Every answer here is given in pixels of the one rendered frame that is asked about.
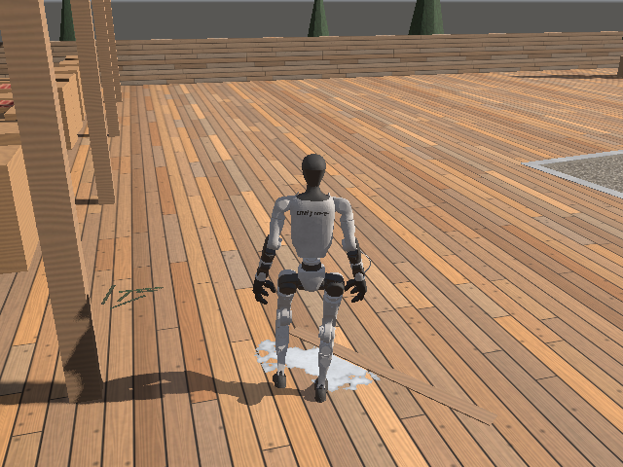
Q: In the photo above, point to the robot right hand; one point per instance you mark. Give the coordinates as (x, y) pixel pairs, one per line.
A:
(360, 287)

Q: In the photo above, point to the right robot thigh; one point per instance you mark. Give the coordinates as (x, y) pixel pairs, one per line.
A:
(333, 292)

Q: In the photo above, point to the robot right upper arm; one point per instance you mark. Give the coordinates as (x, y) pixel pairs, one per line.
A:
(343, 207)

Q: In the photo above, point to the right robot foot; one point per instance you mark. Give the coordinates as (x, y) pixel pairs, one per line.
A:
(320, 394)

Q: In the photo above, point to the right robot forearm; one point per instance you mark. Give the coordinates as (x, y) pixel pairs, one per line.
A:
(356, 263)

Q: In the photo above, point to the left robot forearm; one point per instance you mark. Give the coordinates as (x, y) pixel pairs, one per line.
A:
(265, 262)

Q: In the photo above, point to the robot left upper arm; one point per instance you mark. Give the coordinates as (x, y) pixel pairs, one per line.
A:
(282, 205)

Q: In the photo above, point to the robot left hand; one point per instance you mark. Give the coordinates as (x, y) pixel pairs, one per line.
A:
(258, 290)

